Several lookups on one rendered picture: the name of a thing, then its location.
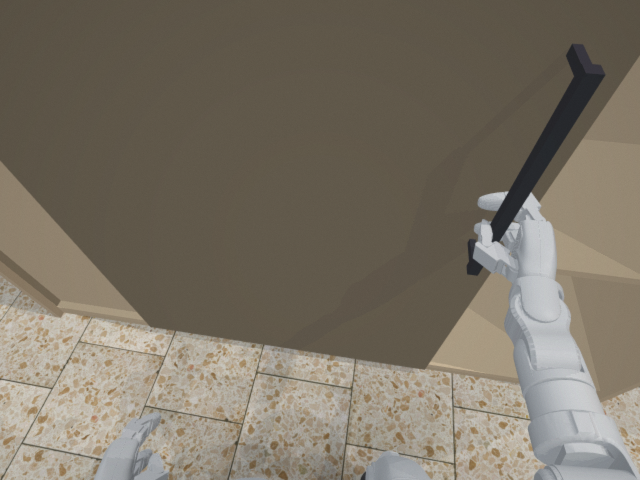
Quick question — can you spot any robot right thigh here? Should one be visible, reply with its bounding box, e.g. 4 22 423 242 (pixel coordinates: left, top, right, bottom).
365 455 431 480

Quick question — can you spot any right robot forearm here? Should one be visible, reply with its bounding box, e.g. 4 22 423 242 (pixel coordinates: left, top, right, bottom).
504 276 640 480

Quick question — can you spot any robot right hand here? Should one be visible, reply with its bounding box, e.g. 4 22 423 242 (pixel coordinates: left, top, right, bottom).
473 191 557 284

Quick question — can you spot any handle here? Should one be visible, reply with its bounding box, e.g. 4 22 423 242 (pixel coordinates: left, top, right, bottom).
467 44 605 276

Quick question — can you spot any wardrobe door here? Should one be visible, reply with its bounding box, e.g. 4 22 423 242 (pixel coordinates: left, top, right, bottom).
0 0 640 370
0 161 136 312

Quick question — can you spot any robot left hand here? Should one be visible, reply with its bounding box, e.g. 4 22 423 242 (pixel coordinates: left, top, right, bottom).
94 412 169 480

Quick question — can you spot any robot right shin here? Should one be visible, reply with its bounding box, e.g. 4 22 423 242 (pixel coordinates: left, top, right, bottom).
376 451 400 461

